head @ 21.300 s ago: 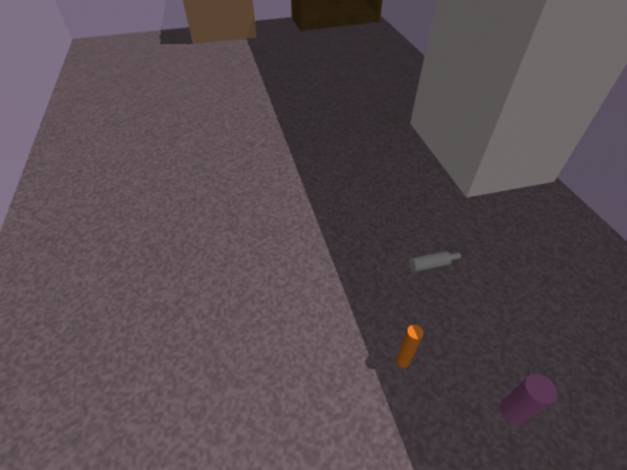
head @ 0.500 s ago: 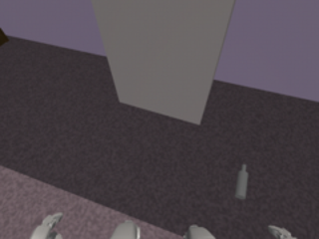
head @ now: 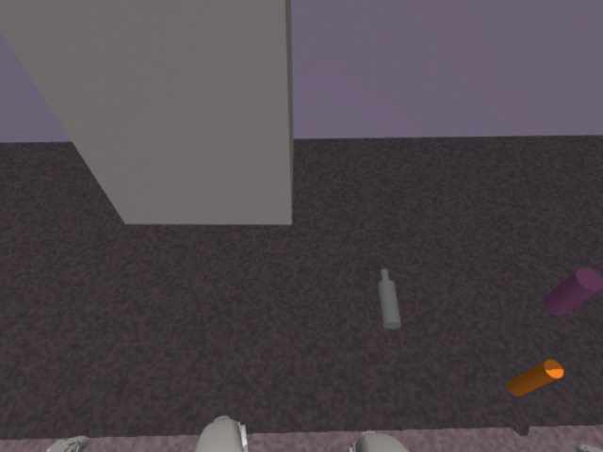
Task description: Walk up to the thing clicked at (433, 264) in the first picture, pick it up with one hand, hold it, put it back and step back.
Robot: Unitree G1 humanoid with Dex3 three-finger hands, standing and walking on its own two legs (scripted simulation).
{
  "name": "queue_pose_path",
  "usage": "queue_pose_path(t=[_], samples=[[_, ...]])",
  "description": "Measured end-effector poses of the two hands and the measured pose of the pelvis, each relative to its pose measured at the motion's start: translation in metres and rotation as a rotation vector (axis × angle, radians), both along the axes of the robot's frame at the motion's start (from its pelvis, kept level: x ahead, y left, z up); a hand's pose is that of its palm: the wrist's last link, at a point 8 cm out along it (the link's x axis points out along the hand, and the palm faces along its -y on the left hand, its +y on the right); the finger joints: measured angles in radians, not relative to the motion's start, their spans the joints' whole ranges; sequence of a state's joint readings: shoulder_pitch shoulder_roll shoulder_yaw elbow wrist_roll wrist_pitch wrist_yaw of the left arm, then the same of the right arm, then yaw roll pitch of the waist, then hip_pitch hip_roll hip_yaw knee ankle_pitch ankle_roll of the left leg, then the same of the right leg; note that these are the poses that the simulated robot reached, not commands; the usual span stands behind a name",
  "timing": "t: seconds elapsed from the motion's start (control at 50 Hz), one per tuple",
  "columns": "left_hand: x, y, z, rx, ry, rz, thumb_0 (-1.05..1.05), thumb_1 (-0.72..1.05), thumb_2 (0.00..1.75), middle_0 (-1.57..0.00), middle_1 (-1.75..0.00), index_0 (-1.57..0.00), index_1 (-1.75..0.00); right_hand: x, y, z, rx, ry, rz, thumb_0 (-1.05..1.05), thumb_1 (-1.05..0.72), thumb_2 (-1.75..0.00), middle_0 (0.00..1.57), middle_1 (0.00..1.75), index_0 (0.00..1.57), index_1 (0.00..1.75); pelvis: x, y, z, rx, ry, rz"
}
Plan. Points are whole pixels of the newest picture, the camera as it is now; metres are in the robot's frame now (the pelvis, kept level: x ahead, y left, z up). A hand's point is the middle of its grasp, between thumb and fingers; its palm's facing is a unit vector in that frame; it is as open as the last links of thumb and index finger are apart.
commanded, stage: walk up
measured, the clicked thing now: (388, 296) +0.65 -0.30 -0.70
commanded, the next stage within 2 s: none
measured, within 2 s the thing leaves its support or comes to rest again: neither
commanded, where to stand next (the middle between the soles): +0.11 -0.02 m, yaw -11 degrees
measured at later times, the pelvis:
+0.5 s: pelvis -0.01 -0.06 +0.03, yaw +14 degrees
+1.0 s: pelvis +0.00 -0.09 +0.03, yaw +38 degrees
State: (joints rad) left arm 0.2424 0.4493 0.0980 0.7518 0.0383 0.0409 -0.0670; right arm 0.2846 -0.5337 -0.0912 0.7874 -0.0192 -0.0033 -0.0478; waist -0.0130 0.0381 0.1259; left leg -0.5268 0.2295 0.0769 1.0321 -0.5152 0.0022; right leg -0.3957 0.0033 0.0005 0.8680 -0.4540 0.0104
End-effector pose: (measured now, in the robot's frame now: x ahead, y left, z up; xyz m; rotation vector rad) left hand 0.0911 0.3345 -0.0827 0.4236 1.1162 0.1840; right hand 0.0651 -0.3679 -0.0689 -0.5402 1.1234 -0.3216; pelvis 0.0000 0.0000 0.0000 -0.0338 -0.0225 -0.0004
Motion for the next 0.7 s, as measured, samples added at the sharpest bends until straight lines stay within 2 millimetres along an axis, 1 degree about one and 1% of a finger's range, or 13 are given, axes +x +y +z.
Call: queue_pose_path(t=[0.04, 0.08, 0.16, 0.22, 0.24, 0.28, 0.34, 0.38, 0.42, 0.48, 0.54, 0.6, 0.7], samples=[[-0.006, -0.007, 0.003, -0.001, 0.017, -0.006, 0.01, 0.9, 0.9, -0.21, -0.3, -0.21, -0.3, -0.006, 0.001, -0.003, 0.026, -0.004, -0.035, 0.0, -0.9, -0.9, 0.2, 0.3, 0.2, 0.3, 0.001, -0.001, 0.004, 0.005, -0.003, -0.027], [-0.009, -0.011, 0.005, 0.001, 0.03, -0.013, 0.01, 0.9, 0.9, -0.21, -0.3, -0.21, -0.3, -0.01, 0.008, -0.006, 0.056, -0.01, -0.04, 0.0, -0.9, -0.9, 0.2, 0.3, 0.2, 0.3, 0.003, -0.001, 0.007, 0.012, -0.003, -0.049], [-0.005, -0.013, -0.002, -0.008, 0.035, -0.031, 0.01, 0.9, 0.9, -0.21, -0.3, -0.21, -0.3, -0.02, 0.027, -0.012, 0.108, -0.01, -0.041, 0.0, -0.9, -0.9, 0.2, 0.3, 0.2, 0.3, 0.007, 0.001, 0.007, 0.016, -0.006, -0.08], [0.009, -0.014, -0.011, -0.02, 0.029, -0.027, 0.01, 0.9, 0.9, -0.21, -0.3, -0.21, -0.3, -0.034, 0.043, -0.016, 0.14, 0.006, -0.053, 0.0, -0.9, -0.9, 0.2, 0.3, 0.2, 0.3, 0.006, 0.002, 0.004, 0.037, -0.026, -0.049], [0.017, -0.017, -0.011, -0.027, 0.006, -0.015, 0.01, 0.9, 0.9, -0.21, -0.3, -0.21, -0.3, -0.041, 0.049, -0.016, 0.155, 0.036, -0.043, 0.0, -0.9, -0.9, 0.2, 0.3, 0.2, 0.3, 0.004, 0.0, 0.007, 0.033, -0.031, -0.017], [0.033, -0.027, -0.002, -0.05, -0.071, -0.006, 0.01, 0.9, 0.9, -0.21, -0.3, -0.21, -0.3, -0.053, 0.056, -0.011, 0.179, 0.109, -0.026, 0.0, -0.9, -0.89, 0.2, 0.3, 0.2, 0.3, 0.0, -0.007, 0.015, 0.029, -0.036, 0.036], [0.049, -0.041, 0.014, -0.085, -0.179, 0.011, 0.01, 0.9, 0.9, -0.21, -0.3, -0.21, -0.3, -0.06, 0.053, 0.0, 0.183, 0.181, 0.008, 0.0, -0.9, -0.89, 0.21, 0.3, 0.2, 0.3, -0.005, -0.018, 0.026, 0.026, -0.03, 0.097], [0.052, -0.049, 0.022, -0.098, -0.225, 0.029, 0.01, 0.9, 0.9, -0.21, -0.3, -0.21, -0.3, -0.056, 0.044, 0.006, 0.172, 0.197, 0.04, 0.0, -0.9, -0.89, 0.21, 0.3, 0.21, 0.31, -0.008, -0.026, 0.03, 0.022, -0.023, 0.135], [0.049, -0.056, 0.028, -0.098, -0.25, 0.054, 0.01, 0.9, 0.9, -0.21, -0.3, -0.21, -0.3, -0.046, 0.03, 0.011, 0.154, 0.193, 0.078, 0.0, -0.9, -0.89, 0.21, 0.3, 0.21, 0.31, -0.01, -0.036, 0.032, 0.019, -0.015, 0.171], [0.035, -0.065, 0.03, -0.082, -0.264, 0.104, 0.01, 0.9, 0.9, -0.21, -0.3, -0.21, -0.3, -0.021, 0.004, 0.014, 0.123, 0.166, 0.144, 0.0, -0.9, -0.89, 0.21, 0.3, 0.21, 0.31, -0.014, -0.053, 0.03, 0.016, -0.001, 0.223], [0.007, -0.077, 0.029, -0.05, -0.262, 0.17, 0.01, 0.9, 0.9, -0.21, -0.3, -0.21, -0.3, 0.013, -0.023, 0.01, 0.1, 0.125, 0.211, 0.0, -0.9, -0.89, 0.21, 0.3, 0.21, 0.31, -0.017, -0.074, 0.024, 0.016, 0.006, 0.255], [-0.035, -0.091, 0.028, -0.025, -0.21, 0.24, 0.01, 0.9, 0.9, -0.21, -0.3, -0.21, -0.3, 0.048, -0.036, 0.011, 0.087, 0.08, 0.266, 0.0, -0.9, -0.89, 0.2, 0.3, 0.2, 0.3, -0.02, -0.092, 0.026, 0.031, -0.004, 0.314], [-0.107, -0.111, 0.036, -0.014, -0.128, 0.396, 0.01, 0.9, 0.9, -0.21, -0.3, -0.21, -0.3, 0.095, -0.038, 0.021, 0.113, 0.063, 0.388, 0.0, -0.9, -0.9, 0.2, 0.3, 0.2, 0.3, -0.019, -0.107, 0.04, 0.064, -0.002, 0.404]])
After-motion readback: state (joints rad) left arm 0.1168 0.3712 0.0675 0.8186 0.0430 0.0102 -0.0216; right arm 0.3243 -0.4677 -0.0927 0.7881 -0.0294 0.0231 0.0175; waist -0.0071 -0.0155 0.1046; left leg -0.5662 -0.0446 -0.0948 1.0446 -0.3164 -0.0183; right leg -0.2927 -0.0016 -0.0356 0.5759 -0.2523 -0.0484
